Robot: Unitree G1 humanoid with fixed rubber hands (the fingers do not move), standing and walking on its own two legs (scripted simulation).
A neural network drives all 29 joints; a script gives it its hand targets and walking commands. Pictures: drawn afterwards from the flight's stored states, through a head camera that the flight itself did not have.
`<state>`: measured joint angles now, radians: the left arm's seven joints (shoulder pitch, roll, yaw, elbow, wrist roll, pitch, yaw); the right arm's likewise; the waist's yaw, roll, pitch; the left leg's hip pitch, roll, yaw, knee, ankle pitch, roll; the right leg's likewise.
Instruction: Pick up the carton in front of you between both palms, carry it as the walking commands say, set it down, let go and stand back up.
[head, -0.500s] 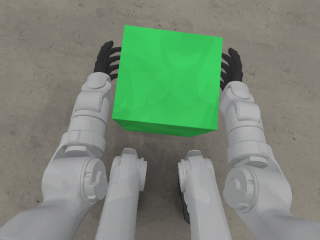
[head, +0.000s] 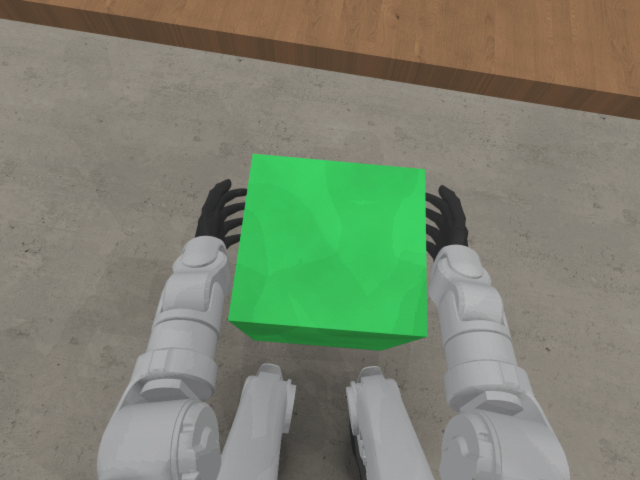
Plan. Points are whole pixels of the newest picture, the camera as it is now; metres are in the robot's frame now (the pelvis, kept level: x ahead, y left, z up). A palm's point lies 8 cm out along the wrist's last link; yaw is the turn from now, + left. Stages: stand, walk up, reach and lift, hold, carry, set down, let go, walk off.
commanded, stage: reach and lift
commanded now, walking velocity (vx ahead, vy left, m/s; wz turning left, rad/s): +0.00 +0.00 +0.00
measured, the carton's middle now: (326, 267) +0.41 +0.00 -0.12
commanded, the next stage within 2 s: hold in 1.86 s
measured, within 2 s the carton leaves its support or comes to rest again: neither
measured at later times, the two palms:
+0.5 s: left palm (166, 215) +0.38 +0.15 +0.11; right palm (516, 221) +0.38 -0.15 +0.11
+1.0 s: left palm (95, 185) +0.35 +0.15 +0.21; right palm (613, 187) +0.35 -0.15 +0.22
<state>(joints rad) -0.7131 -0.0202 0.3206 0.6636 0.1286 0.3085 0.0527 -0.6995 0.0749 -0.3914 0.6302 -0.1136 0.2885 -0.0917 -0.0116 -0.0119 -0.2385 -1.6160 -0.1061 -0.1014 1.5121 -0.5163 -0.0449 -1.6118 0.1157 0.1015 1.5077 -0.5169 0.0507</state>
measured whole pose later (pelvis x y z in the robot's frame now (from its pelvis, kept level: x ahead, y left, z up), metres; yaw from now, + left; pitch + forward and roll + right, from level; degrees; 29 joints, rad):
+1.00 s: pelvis +0.06 +0.00 +0.19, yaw +0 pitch -3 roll +0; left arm -0.27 -0.15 0.27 0.41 0.27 0.61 0.00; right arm -0.30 0.16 -0.31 0.42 -0.28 0.59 0.00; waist 0.00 0.00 -0.05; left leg -0.19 -0.05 -0.14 0.47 -0.23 -0.01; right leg -0.19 0.05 0.15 0.48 -0.24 0.01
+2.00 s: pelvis +0.07 +0.00 +0.20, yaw +0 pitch -6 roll +0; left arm -0.22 -0.14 0.19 0.21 0.24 0.74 0.01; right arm -0.24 0.15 -0.22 0.22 -0.25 0.72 0.00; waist 0.00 0.00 -0.01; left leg -0.06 -0.04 -0.14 0.36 -0.20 -0.01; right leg -0.06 0.04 0.14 0.36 -0.20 0.01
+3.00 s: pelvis +0.32 -0.04 +0.19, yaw +3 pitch +5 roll +0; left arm -0.18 -0.14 0.09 -0.32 0.11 1.23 0.10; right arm -0.19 0.13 -0.15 -0.35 -0.09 1.23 -0.10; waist -0.01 0.02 -0.12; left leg -0.37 0.08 0.08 1.02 -0.48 0.00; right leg -0.33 -0.02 -0.22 0.53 -0.30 -0.07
